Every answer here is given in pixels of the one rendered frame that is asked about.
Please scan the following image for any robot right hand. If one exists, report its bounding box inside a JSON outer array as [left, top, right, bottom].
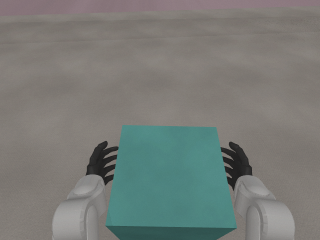
[[220, 141, 253, 191]]

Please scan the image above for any robot left forearm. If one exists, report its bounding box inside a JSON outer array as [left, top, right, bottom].
[[51, 174, 107, 240]]

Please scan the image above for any carton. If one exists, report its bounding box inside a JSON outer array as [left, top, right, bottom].
[[105, 125, 237, 240]]

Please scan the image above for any robot right forearm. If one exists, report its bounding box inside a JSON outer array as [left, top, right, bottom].
[[233, 175, 295, 240]]

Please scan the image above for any robot left hand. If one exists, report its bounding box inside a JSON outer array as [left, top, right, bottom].
[[86, 141, 119, 185]]

